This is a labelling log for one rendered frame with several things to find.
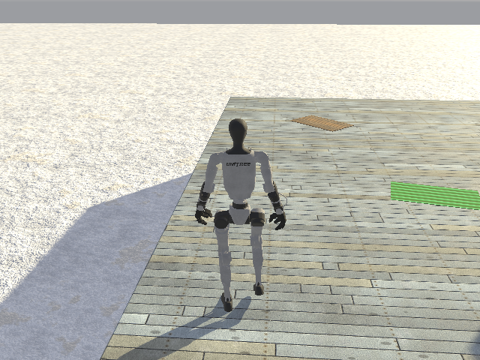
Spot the left robot hand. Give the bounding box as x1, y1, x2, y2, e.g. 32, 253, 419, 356
195, 208, 212, 225

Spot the robot left thigh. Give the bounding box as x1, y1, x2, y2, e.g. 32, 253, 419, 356
214, 210, 232, 266

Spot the right robot shin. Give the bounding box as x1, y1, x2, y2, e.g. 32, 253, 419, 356
252, 235, 263, 286

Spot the right robot upper arm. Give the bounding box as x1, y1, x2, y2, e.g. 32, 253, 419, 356
254, 151, 275, 193

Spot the left robot upper arm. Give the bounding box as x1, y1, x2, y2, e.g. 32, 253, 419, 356
203, 151, 223, 193

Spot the right robot forearm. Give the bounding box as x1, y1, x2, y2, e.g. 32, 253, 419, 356
268, 181, 284, 215

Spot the right robot hand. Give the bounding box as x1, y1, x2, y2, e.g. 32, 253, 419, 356
269, 212, 287, 230

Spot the left robot forearm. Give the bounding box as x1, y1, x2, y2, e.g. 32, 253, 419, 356
196, 182, 210, 211

